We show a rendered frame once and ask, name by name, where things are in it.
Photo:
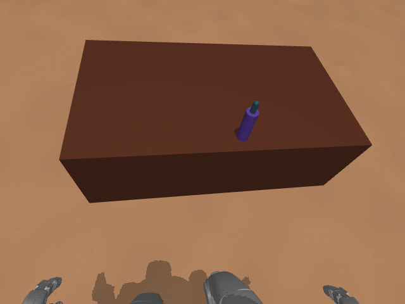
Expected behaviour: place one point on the bottle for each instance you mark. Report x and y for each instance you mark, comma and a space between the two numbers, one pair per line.
248, 121

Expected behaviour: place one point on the left robot hand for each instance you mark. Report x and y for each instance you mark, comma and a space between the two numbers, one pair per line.
42, 291

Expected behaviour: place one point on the right robot hand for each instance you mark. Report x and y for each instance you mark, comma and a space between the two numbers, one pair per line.
339, 295

